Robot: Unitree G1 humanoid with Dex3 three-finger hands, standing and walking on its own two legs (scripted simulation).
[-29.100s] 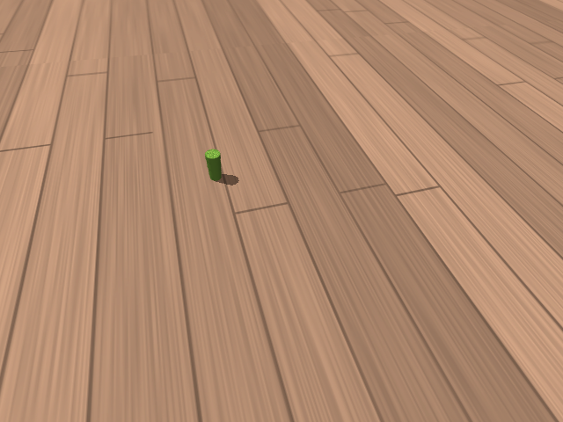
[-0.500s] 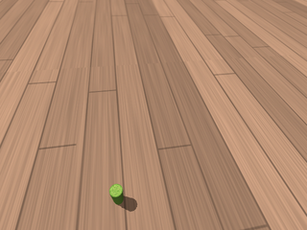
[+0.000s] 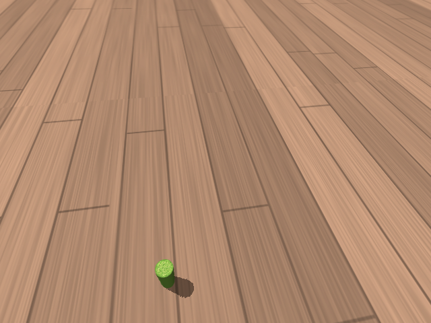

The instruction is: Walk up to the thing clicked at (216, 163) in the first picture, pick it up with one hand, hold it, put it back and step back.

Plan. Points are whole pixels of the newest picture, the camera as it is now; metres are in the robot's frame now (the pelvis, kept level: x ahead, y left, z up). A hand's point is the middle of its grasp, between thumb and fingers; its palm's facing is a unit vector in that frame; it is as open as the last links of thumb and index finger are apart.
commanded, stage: stand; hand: left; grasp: from the side
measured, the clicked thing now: (166, 275) +0.47 +0.20 -0.70
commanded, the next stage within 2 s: step back in 1.14 s
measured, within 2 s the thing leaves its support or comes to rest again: neither
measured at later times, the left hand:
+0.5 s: hand out of the picture +0.08 +0.24 -0.16, palm faces -0.03 -0.94 -0.34, open 7.4 cm
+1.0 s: hand out of the picture +0.10 +0.24 -0.16, palm faces -0.04 -0.94 -0.34, open 7.4 cm
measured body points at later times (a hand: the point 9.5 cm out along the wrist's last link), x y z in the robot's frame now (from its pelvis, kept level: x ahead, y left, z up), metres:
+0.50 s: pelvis +0.01 +0.00 +0.00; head +0.01 -0.01 +0.45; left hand +0.08 +0.29 -0.13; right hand +0.07 -0.30 -0.14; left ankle +0.02 +0.13 -0.75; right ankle +0.02 -0.13 -0.75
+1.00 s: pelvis +0.02 -0.01 +0.00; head +0.03 -0.01 +0.45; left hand +0.10 +0.29 -0.13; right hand +0.09 -0.30 -0.14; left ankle +0.02 +0.13 -0.75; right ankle +0.02 -0.13 -0.75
